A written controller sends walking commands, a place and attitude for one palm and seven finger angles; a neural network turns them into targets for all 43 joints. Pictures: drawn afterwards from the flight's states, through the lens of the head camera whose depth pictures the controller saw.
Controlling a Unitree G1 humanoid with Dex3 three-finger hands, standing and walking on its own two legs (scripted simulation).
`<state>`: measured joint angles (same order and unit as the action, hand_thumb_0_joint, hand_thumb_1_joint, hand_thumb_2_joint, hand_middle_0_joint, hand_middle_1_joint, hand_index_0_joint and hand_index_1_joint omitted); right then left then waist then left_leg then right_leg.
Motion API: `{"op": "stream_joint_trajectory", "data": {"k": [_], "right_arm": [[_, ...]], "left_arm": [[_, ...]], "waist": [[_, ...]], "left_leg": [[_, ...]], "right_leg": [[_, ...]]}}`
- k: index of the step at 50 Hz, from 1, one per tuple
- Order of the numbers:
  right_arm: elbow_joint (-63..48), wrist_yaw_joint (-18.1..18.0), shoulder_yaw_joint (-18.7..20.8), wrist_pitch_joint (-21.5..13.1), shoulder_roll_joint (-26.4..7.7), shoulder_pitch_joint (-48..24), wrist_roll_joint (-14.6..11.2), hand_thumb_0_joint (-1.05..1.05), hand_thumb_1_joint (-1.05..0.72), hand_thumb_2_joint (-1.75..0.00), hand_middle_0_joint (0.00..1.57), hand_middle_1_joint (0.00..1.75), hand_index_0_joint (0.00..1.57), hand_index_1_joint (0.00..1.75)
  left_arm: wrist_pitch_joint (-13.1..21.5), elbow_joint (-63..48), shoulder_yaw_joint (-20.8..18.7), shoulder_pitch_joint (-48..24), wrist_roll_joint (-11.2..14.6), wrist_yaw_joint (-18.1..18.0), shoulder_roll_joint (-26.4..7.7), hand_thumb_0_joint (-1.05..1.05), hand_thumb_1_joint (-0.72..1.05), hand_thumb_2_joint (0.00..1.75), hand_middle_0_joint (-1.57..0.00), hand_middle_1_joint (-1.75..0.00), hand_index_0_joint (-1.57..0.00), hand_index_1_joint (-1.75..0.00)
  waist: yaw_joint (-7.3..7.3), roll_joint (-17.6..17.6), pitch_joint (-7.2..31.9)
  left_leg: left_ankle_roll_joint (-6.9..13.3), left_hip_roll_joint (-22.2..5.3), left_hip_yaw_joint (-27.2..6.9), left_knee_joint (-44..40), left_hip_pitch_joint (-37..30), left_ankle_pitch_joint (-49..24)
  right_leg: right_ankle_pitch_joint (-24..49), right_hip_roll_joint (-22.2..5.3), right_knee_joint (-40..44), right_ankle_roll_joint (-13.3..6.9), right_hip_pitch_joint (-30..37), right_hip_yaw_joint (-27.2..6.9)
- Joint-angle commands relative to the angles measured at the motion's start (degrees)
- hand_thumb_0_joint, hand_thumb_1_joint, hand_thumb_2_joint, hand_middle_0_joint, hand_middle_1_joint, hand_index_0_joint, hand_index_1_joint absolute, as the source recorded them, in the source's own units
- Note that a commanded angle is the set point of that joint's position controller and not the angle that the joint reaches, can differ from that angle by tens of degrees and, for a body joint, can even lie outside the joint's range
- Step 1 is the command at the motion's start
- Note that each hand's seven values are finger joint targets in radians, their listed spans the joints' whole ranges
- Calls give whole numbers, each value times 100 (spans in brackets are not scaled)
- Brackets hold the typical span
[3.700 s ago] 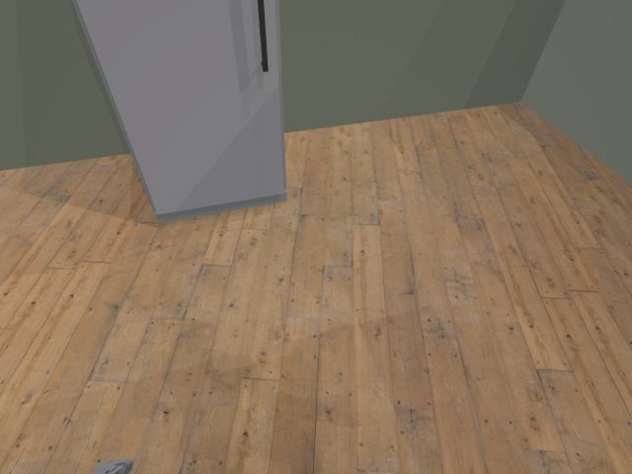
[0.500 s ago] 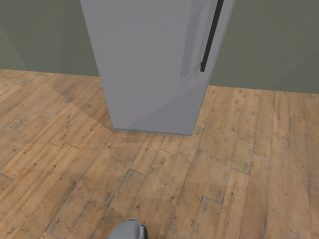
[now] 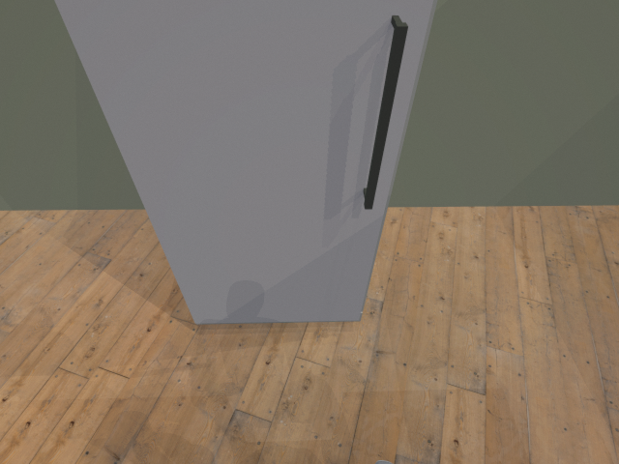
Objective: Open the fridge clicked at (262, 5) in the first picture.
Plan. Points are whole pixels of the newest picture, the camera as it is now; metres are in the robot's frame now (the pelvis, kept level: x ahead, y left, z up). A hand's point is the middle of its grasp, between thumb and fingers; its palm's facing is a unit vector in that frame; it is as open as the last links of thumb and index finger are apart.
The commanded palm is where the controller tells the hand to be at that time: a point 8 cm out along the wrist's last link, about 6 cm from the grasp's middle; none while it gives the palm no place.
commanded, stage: take the last steps up to it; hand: right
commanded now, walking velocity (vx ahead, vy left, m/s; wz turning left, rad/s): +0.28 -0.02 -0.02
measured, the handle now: (379, 128) +0.66 -0.12 +0.09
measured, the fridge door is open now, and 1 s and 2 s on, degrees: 0 0 0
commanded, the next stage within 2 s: come to a stop and stand still in 0.36 s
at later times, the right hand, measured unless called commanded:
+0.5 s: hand (444, 420) +0.23 -0.21 -0.17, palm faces -0.01 +0.98 -0.21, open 7.4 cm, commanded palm none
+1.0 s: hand (466, 448) +0.20 -0.25 -0.19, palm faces +0.08 +0.98 -0.20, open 7.3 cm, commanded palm none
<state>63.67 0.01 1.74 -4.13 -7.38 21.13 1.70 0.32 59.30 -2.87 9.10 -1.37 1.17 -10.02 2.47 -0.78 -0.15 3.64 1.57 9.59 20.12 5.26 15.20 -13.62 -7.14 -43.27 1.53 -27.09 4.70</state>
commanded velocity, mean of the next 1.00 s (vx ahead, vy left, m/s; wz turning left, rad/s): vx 0.01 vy -0.02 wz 0.01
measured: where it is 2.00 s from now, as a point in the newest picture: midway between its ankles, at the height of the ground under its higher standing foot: outside the picture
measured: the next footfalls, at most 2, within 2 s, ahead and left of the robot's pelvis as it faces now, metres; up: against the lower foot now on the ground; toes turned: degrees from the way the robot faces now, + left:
right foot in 0.12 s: +0.13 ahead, -0.14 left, +0.00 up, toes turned -10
left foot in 0.54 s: +0.26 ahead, +0.09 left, +0.00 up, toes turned +8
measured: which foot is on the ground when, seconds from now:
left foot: down 0.00-0.12, up 0.14-0.52, down 0.54-0.96, up 0.98-1.00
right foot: up 0.00-0.10, down 0.12-0.56, up 0.58-0.90, down 0.92-1.00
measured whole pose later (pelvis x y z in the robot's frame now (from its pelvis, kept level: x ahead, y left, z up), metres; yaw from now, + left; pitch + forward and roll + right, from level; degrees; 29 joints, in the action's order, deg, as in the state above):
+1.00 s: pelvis +0.14 -0.05 -0.01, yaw +0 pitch -3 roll +0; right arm 59.4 -2.0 3.8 3.6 -11.6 10.4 1.3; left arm -1.2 58.5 -2.7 12.8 -1.3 -1.1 -9.3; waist 0.6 2.6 -2.7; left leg -0.7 -3.9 3.9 38.4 21.6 19.6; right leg -16.9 -1.1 -33.6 -1.6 -14.3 5.1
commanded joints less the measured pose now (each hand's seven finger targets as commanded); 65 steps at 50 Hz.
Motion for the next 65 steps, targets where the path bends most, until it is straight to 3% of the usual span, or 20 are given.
{"op": "stream_joint_trajectory", "data": {"k": [1, 4, 5, 6, 7, 10, 14, 22, 25, 28, 29, 30, 35, 44, 45, 47, 48, 52, 58, 65], "right_arm": [[-31, -84, 215, -44, -929, 513, -18, 0, -90, -90, 20, 30, 20, 30], [-5, -78, 207, -1, -854, 331, -83, 0, -90, -90, 20, 30, 20, 30], [-61, -50, 167, 6, -659, 366, -106, 0, -90, -90, 20, 30, 20, 30], [-231, -19, 91, -16, -363, 333, -133, 0, -90, -90, 20, 30, 20, 30], [-358, -59, 116, 2, -496, 51, -67, 0, -90, -90, 20, 30, 20, 30], [-289, 19, 174, 87, -478, -268, -34, 0, -90, -90, 20, 30, 20, 30], [-215, 15, 164, 267, -178, 102, -9, 0, -90, -90, 20, 30, 20, 30], [-579, 8, 148, 321, -291, -789, -21, 0, -90, -90, 20, 30, 20, 30], [-448, -44, 149, 252, -367, -464, -15, 0, -90, -90, 20, 30, 20, 30], [-203, -185, 183, 130, -1170, 118, -87, 0, -90, -90, 20, 30, 20, 30], [-275, -204, 161, 166, -1183, -42, -87, 0, -90, -90, 20, 30, 20, 30], [-300, -255, 206, 183, -1174, -258, -76, 0, -90, -90, 20, 30, 20, 30], [-559, -344, 259, 372, -1077, -915, -29, 0, -90, -90, 20, 30, 20, 30], [-826, -270, 341, 523, -1107, -1249, -14, 0, -90, -90, 20, 30, 20, 30], [-821, -254, 303, 548, -990, -1265, -37, 0, -90, -90, 20, 30, 20, 30], [-975, -207, 238, 648, -518, -1142, -110, 0, -90, -90, 20, 30, 20, 30], [-935, -199, 246, 660, -588, -1188, -80, 0, -90, -90, 20, 30, 20, 30], [-545, -150, 231, 705, -618, -538, -8, 0, -90, -90, 20, 30, 20, 30], [-431, -181, 42, 573, -491, -459, -56, 0, -90, -90, 20, 30, 20, 30], [-28, -256, -51, 364, -733, -72, -85, 0, -90, -90, 20, 30, 20, 30]], "left_arm": [[221, -431, 15, -362, 24, 19, -148, 0, 90, 90, -20, -30, -20, -30], [305, -57, -18, 709, 1, -77, -319, 0, 90, 90, -20, -30, -20, -30], [347, 137, -128, 1406, -41, -133, -759, 0, 90, 90, -20, -30, -20, -30], [340, 244, -236, 1974, -54, -178, -1262, 0, 90, 90, -20, -30, -20, -30], [260, 268, -207, 2014, -6, -217, -1229, 0, 90, 90, -20, -30, -20, -30], [327, 74, -29, 1038, 37, -253, -530, 0, 90, 90, -20, -30, -20, -30], [411, 79, 5, 941, 25, -291, -398, 0, 90, 90, -20, -30, -20, -30], [286, 265, -58, 1197, -30, -269, -567, 0, 90, 90, -20, -30, -20, -30], [223, 353, -2, 1173, -5, -297, -417, 0, 90, 90, -20, -30, -20, -30], [170, 356, 87, 1527, 129, -305, -40, 0, 90, 90, -20, -30, -20, -30], [102, 375, 52, 1502, 140, -335, -25, 0, 90, 90, -20, -30, -20, -30], [-11, 389, 35, 1468, 158, -350, 53, 0, 90, 90, -20, -30, -20, -30], [-210, 350, -22, 1226, 142, -331, 13, 0, 90, 90, -20, -30, -20, -30], [-181, 61, -74, 1315, 72, -229, -71, 0, 90, 90, -20, -30, -20, -30], [-144, 97, -68, 1398, 76, -223, -132, 0, 90, 90, -20, -30, -20, -30], [-76, -189, -148, 1042, -26, -242, -797, 0, 90, 90, -20, -30, -20, -30], [-87, -364, -114, 530, -48, -254, -866, 0, 90, 90, -20, -30, -20, -30], [-35, -415, -4, 1, -4, -344, -659, 0, 90, 90, -20, -30, -20, -30], [8, -66, -47, 626, 45, -338, -677, 0, 90, 90, -20, -30, -20, -30], [31, 168, 57, 669, 143, -235, -321, 0, 90, 90, -20, -30, -20, -30]], "waist": [[36, 586, -440], [-467, 334, -18], [-706, -521, 392], [-826, -1681, 619], [-838, -1177, 449], [-472, -293, -407], [-187, -420, -242], [-316, -613, -558], [-75, -197, -483], [-84, 1160, 576], [-121, 696, 446], [-145, 1239, 454], [-187, 597, 262], [-385, 1148, 251], [-433, 810, 209], [-335, -1429, -360], [-238, -1356, -602], [8, -806, -488], [-307, -535, 22], [-355, 238, -26]], "left_leg": [[579, -1860, -1265, -537, -305, -1851], [227, -1331, -630, 803, 276, -2420], [-30, -919, -357, 2043, 1236, -1567], [-288, -290, 55, 3612, 2569, 1367], [-207, -383, -458, 4446, 2941, 1914], [-242, -887, -838, 4691, 2885, 883], [-387, -865, -683, 3925, 2361, 323], [-405, -666, -371, 1981, 1795, 167], [-381, -466, -298, 763, 704, -750], [508, -2407, -1933, 398, -756, -5355], [725, -2443, -1753, 363, -458, -5807], [786, -2373, -1773, 422, -279, -6042], [823, -2208, -1413, 241, 273, -4602], [278, -1678, -1241, 119, 1303, -866], [68, -1490, -1124, 344, 1679, -85], [-485, -474, -440, 1659, 1910, 1049], [-447, -432, -738, 2333, 1465, 1092], [-429, -421, -1066, 3377, 1585, 716], [-549, -515, -822, 1627, 1440, 1014], [-206, -1033, -1372, -198, 759, -679]], "right_leg": [[-242, 150, 705, -136, -51, 170], [372, 410, 1754, -280, 1863, 407], [773, -308, 1914, -572, 3138, -484], [1417, -1694, 2394, -1197, 3908, -2203], [1224, -1952, 2668, -1493, 3657, -2384], [674, -1431, 3097, -1223, 2101, -1528], [1845, -948, 3087, -1108, 1848, -498], [1488, -952, 2867, -1094, 1778, -437], [1682, -579, 1969, -699, 1462, -194], [-1618, 338, 471, 26, 867, 203], [-1996, 355, 87, 9, 967, 8], [-2097, 286, -330, 31, 943, -45], [-1658, 387, -818, 59, 764, -281], [-250, 522, 1105, 47, 1739, -9], [13, 420, 1659, 8, 2143, -117], [-704, -1062, 3245, -577, 934, -2000], [-1220, -1258, 3637, -915, 71, -2177], [-734, -662, 3379, -851, 513, -1280], [598, -719, 3001, -1055, 2105, -1299], [786, 123, 2374, -252, 1976, -586]]}}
